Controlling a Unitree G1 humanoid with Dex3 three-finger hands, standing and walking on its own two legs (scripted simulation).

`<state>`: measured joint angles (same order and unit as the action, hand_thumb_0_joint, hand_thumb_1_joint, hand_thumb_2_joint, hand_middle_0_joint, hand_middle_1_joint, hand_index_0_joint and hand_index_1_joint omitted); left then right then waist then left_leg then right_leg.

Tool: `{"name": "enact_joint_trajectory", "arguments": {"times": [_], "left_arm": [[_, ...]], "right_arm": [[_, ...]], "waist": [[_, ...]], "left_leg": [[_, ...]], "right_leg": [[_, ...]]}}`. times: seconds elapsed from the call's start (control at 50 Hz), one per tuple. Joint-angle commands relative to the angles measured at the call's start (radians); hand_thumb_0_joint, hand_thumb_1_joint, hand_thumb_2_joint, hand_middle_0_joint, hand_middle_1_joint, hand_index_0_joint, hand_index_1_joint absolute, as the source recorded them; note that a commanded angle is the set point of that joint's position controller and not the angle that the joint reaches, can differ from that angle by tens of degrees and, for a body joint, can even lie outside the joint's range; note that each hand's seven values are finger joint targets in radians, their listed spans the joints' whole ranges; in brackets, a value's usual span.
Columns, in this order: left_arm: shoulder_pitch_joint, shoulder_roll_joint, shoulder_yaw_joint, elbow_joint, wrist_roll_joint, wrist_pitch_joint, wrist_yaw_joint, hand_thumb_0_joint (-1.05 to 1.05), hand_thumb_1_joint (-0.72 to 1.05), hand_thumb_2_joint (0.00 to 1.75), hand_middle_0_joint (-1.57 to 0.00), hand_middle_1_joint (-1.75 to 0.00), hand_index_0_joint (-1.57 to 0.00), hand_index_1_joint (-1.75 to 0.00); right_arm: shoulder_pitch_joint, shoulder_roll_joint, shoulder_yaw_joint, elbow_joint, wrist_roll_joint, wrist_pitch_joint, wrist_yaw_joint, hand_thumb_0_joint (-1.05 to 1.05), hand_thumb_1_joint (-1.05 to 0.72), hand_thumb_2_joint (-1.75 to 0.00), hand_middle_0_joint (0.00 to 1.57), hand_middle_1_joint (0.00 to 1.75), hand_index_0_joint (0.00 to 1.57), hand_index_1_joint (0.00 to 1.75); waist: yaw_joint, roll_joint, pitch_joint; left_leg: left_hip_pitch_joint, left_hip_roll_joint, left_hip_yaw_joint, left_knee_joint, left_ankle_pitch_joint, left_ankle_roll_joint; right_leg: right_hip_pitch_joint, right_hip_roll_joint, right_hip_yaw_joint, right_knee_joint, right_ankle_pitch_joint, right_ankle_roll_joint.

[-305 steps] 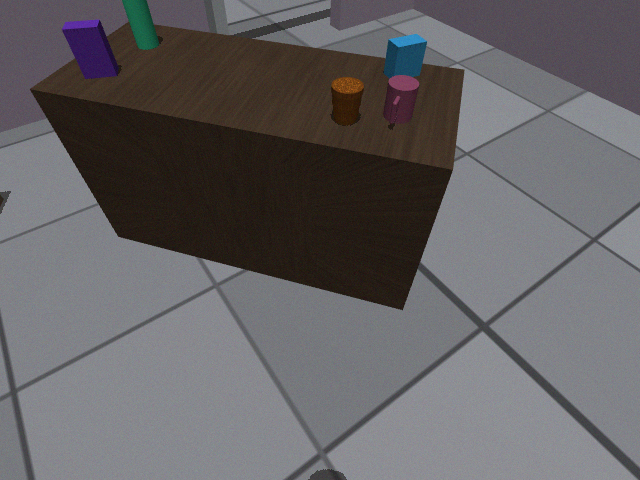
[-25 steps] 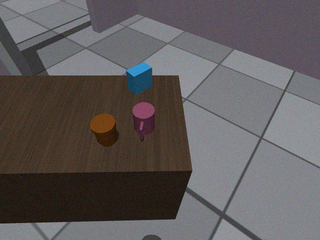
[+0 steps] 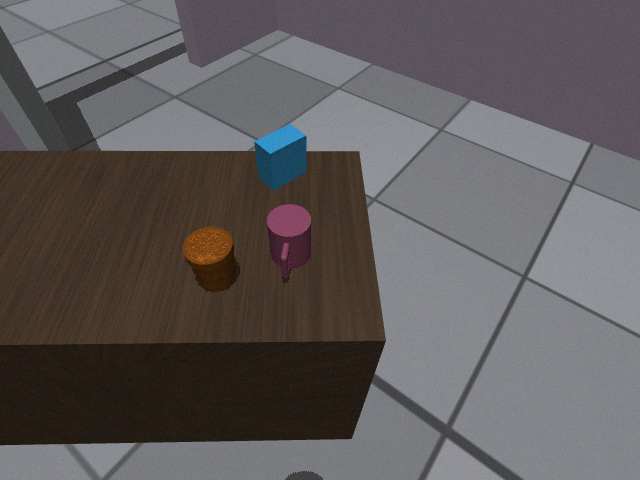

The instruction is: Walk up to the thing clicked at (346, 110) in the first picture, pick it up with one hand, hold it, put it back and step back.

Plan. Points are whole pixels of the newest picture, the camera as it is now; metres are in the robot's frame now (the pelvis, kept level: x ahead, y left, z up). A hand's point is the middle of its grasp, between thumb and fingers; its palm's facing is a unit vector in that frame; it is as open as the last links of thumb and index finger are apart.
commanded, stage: rise first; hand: left
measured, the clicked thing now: (213, 262) +0.46 +0.19 -0.07
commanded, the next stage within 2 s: go down in 1.54 s
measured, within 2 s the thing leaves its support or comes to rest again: neither
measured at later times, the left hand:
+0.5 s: hand (140, 446) +0.18 +0.24 -0.09, palm faces +0.23 -0.90 -0.36, open 16.4 cm
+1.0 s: hand (124, 423) +0.19 +0.24 -0.02, palm faces +0.29 -0.88 -0.37, open 17.5 cm
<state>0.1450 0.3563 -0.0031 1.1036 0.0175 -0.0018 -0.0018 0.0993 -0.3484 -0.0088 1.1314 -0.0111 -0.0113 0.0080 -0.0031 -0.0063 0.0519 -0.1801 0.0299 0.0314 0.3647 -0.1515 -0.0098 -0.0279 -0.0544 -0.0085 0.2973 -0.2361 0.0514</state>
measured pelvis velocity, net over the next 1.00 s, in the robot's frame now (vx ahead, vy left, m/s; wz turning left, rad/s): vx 0.01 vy -0.02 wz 0.01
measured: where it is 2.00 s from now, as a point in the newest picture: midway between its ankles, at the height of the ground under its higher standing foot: outside the picture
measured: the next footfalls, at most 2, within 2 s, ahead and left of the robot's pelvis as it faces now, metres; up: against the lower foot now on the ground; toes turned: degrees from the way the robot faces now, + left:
none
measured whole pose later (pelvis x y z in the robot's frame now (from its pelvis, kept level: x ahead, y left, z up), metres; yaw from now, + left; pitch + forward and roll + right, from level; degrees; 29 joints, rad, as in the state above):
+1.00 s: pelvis +0.01 -0.02 +0.00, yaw +0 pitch -2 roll +0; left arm 0.36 0.29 0.20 0.21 -0.04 -0.10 0.06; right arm 0.23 -0.25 -0.10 0.63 0.02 -0.06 -0.07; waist 0.03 0.03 0.04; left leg -0.19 0.05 0.02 0.39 -0.17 -0.04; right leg -0.06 -0.03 -0.02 0.39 -0.30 0.02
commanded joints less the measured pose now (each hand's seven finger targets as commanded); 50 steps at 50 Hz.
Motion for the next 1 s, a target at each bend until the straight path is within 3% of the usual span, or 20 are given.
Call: {"name": "enact_joint_trajectory", "arguments": {"times": [0.0, 0.02, 0.04, 0.1, 0.14, 0.18, 0.22, 0.34, 0.38, 0.5, 0.54, 0.62, 0.66, 0.68, 0.74, 0.78, 0.8, 0.84, 0.92, 0.98], "left_arm": [[-0.382, 0.094, 0.024, -0.452, -0.114, -0.15, 0.045, 0.0, 0.66, 0.66, -0.07, -0.07, -0.06, -0.09], [-0.251, 0.163, 0.069, -0.333, -0.113, -0.145, 0.062, 0.0, 0.58, 0.58, -0.07, -0.08, -0.07, -0.08], [-0.212, 0.213, 0.115, -0.284, -0.11, -0.132, 0.072, 0.0, 0.5, 0.5, -0.07, -0.08, -0.06, -0.08], [-0.166, 0.175, 0.158, -0.221, -0.087, -0.13, 0.086, 0.0, 0.26, 0.26, -0.06, -0.07, -0.07, -0.05], [-0.051, 0.199, 0.228, -0.3, -0.057, -0.126, 0.082, 0.0, 0.14, 0.17, -0.05, -0.06, -0.08, -0.03], [0.017, 0.149, 0.215, -0.269, -0.056, -0.115, 0.081, 0.0, 0.0, 0.11, -0.05, -0.06, -0.08, -0.02], [-0.01, 0.137, 0.224, -0.382, -0.058, -0.111, 0.084, 0.0, -0.09, 0.08, -0.04, -0.05, -0.07, -0.02], [-0.084, 0.117, 0.212, -0.585, -0.057, -0.117, 0.098, 0.0, -0.44, 0.03, -0.05, -0.05, -0.06, -0.04], [-0.048, 0.124, 0.218, -0.627, -0.054, -0.121, 0.105, 0.0, -0.53, 0.02, -0.05, -0.05, -0.06, -0.05], [0.03, 0.144, 0.25, -0.761, -0.049, -0.132, 0.108, 0.0, -0.55, 0.01, -0.05, -0.05, -0.05, -0.05], [0.045, 0.153, 0.263, -0.799, -0.049, -0.131, 0.107, 0.0, -0.54, 0.01, -0.05, -0.05, -0.05, -0.04], [0.096, 0.112, 0.253, -0.876, -0.056, -0.13, 0.093, 0.0, -0.53, 0.01, -0.04, -0.05, -0.05, -0.04], [0.101, 0.133, 0.282, -0.891, -0.055, -0.127, 0.09, 0.0, -0.53, 0.01, -0.04, -0.05, -0.05, -0.04], [0.113, 0.113, 0.264, -0.91, -0.057, -0.128, 0.083, 0.0, -0.53, 0.01, -0.04, -0.05, -0.05, -0.04], [0.115, 0.126, 0.281, -0.965, -0.058, -0.136, 0.081, 0.0, -0.54, 0.02, -0.04, -0.05, -0.05, -0.04], [0.114, 0.136, 0.297, -1.009, -0.058, -0.14, 0.079, 0.0, -0.54, 0.02, -0.04, -0.05, -0.05, -0.04], [0.126, 0.115, 0.274, -1.006, -0.059, -0.141, 0.075, 0.0, -0.54, 0.02, -0.05, -0.05, -0.05, -0.05], [0.129, 0.135, 0.3, -1.037, -0.059, -0.147, 0.076, 0.0, -0.54, 0.02, -0.05, -0.05, -0.05, -0.05], [0.154, 0.143, 0.319, -1.079, -0.059, -0.16, 0.073, 0.0, -0.55, 0.02, -0.05, -0.05, -0.05, -0.05], [0.167, 0.131, 0.313, -1.112, -0.059, -0.17, 0.068, 0.0, -0.56, 0.03, -0.05, -0.05, -0.05, -0.05]], "right_arm": [[-0.318, -0.088, -0.011, -0.435, 0.112, -0.147, -0.042, 0.0, -0.66, -0.66, 0.05, 0.06, 0.05, 0.06], [-0.19, -0.182, -0.06, -0.339, 0.109, -0.134, -0.061, 0.0, -0.58, -0.58, 0.05, 0.05, 0.05, 0.05], [-0.119, -0.213, -0.105, -0.239, 0.106, -0.116, -0.072, 0.0, -0.5, -0.5, 0.05, 0.05, 0.05, 0.05], [-0.114, -0.145, -0.112, -0.257, 0.08, -0.121, -0.077, 0.0, -0.26, -0.26, 0.05, 0.05, 0.05, 0.05], [0.03, -0.175, -0.196, -0.306, 0.056, -0.11, -0.074, 0.0, -0.1, -0.19, 0.05, 0.05, 0.05, 0.05], [0.028, -0.153, -0.178, -0.317, 0.049, -0.1, -0.07, 0.0, 0.05, -0.15, 0.05, 0.05, 0.05, 0.05], [0.03, -0.092, -0.153, -0.373, 0.056, -0.089, -0.066, 0.0, 0.16, -0.12, 0.05, 0.05, 0.05, 0.05], [-0.058, -0.055, -0.129, -0.544, 0.053, -0.087, -0.074, 0.0, 0.42, -0.06, 0.05, 0.05, 0.05, 0.05], [-0.02, -0.059, -0.132, -0.574, 0.05, -0.091, -0.083, 0.0, 0.47, -0.05, 0.05, 0.05, 0.05, 0.05], [0.064, -0.01, -0.094, -0.624, 0.045, -0.094, -0.087, 0.0, 0.52, -0.03, 0.05, 0.05, 0.05, 0.05], [0.042, -0.055, -0.122, -0.651, 0.041, -0.094, -0.093, 0.0, 0.53, -0.03, 0.05, 0.05, 0.05, 0.05], [0.11, -0.035, -0.121, -0.625, 0.042, -0.088, -0.086, 0.0, 0.54, -0.03, 0.05, 0.05, 0.05, 0.05], [0.095, -0.066, -0.149, -0.647, 0.037, -0.089, -0.088, 0.0, 0.54, -0.03, 0.05, 0.05, 0.05, 0.05], [0.091, -0.036, -0.125, -0.652, 0.04, -0.088, -0.081, 0.0, 0.55, -0.03, 0.05, 0.05, 0.05, 0.05], [0.068, -0.039, -0.134, -0.659, 0.042, -0.088, -0.08, 0.0, 0.54, -0.03, 0.05, 0.05, 0.05, 0.05], [0.063, -0.007, -0.104, -0.656, 0.039, -0.087, -0.075, 0.0, 0.54, -0.03, 0.05, 0.05, 0.05, 0.05], [0.058, -0.014, -0.113, -0.659, 0.037, -0.088, -0.075, 0.0, 0.54, -0.03, 0.05, 0.05, 0.05, 0.05], [0.058, -0.044, -0.144, -0.632, 0.034, -0.088, -0.08, 0.0, 0.53, -0.03, 0.05, 0.05, 0.05, 0.05], [0.042, -0.055, -0.144, -0.671, 0.031, -0.092, -0.081, 0.0, 0.53, -0.03, 0.05, 0.05, 0.05, 0.05], [0.06, -0.011, -0.123, -0.626, 0.03, -0.091, -0.077, 0.0, 0.52, -0.04, 0.05, 0.05, 0.05, 0.05]], "waist": [[0.001, 0.005, -0.104], [-0.015, 0.023, -0.059], [-0.02, 0.046, -0.046], [0.0, 0.017, -0.181], [-0.001, 0.05, -0.286], [0.017, 0.026, -0.23], [0.028, 0.045, -0.244], [0.029, 0.038, -0.208], [0.025, 0.023, -0.218], [0.031, 0.016, -0.191], [0.028, 0.022, -0.194], [0.024, 0.045, -0.129], [0.02, 0.008, -0.144], [0.025, 0.008, -0.137], [0.033, 0.023, -0.141], [0.047, 0.034, -0.138], [0.032, 0.023, -0.129], [0.033, 0.03, -0.125], [0.037, 0.01, -0.144], [0.044, 0.034, -0.113]], "left_leg": [[0.059, -0.002, 0.004, -0.028, -0.038, -0.002], [0.036, -0.002, 0.017, -0.035, -0.057, 0.002], [-0.006, -0.011, 0.028, -0.001, -0.055, -0.003], [0.0, 0.001, 0.018, 0.052, 0.02, -0.001], [0.068, -0.006, 0.022, 0.063, 0.12, 0.002], [0.06, -0.012, 0.032, 0.044, 0.149, 0.0], [0.059, -0.021, 0.04, 0.047, 0.18, 0.0], [0.053, -0.013, 0.04, 0.025, 0.138, 0.002], [0.069, -0.015, 0.041, 0.027, 0.157, 0.006], [0.088, -0.021, 0.048, 0.03, 0.191, 0.012], [0.1, -0.021, 0.049, 0.027, 0.209, 0.011], [0.104, -0.016, 0.048, 0.01, 0.191, 0.008], [0.118, -0.015, 0.047, 0.013, 0.208, 0.012], [0.116, -0.014, 0.045, 0.01, 0.211, 0.012], [0.127, -0.014, 0.042, 0.01, 0.239, 0.011], [0.121, -0.017, 0.043, 0.011, 0.234, 0.013], [0.122, -0.019, 0.047, 0.011, 0.217, 0.014], [0.124, -0.02, 0.046, 0.006, 0.199, 0.015], [0.135, -0.017, 0.042, 0.005, 0.207, 0.015], [0.124, -0.021, 0.045, 0.003, 0.188, 0.017]], "right_leg": [[-0.189, 0.049, -0.042, 0.03, 0.015, -0.06], [-0.192, 0.057, -0.04, 0.02, 0.005, -0.06], [-0.246, 0.062, -0.04, 0.046, 0.003, -0.062], [-0.237, 0.062, -0.039, 0.101, 0.07, -0.059], [-0.214, 0.065, -0.037, 0.106, 0.153, -0.06], [-0.201, 0.066, -0.038, 0.083, 0.171, -0.055], [-0.188, 0.062, -0.035, 0.078, 0.206, -0.053], [-0.186, 0.055, -0.032, 0.066, 0.168, -0.052], [-0.172, 0.053, -0.03, 0.065, 0.196, -0.048], [-0.135, 0.042, -0.032, 0.054, 0.247, -0.039], [-0.128, 0.042, -0.031, 0.056, 0.268, -0.039], [-0.151, 0.05, -0.044, 0.048, 0.235, -0.047], [-0.136, 0.05, -0.042, 0.045, 0.259, -0.041], [-0.132, 0.051, -0.045, 0.045, 0.258, -0.042], [-0.126, 0.048, -0.047, 0.051, 0.283, -0.042], [-0.115, 0.043, -0.046, 0.046, 0.281, -0.041], [-0.119, 0.041, -0.043, 0.04, 0.272, -0.038], [-0.123, 0.041, -0.043, 0.04, 0.254, -0.039], [-0.101, 0.045, -0.045, 0.039, 0.256, -0.04], [-0.119, 0.04, -0.045, 0.035, 0.245, -0.038]]}}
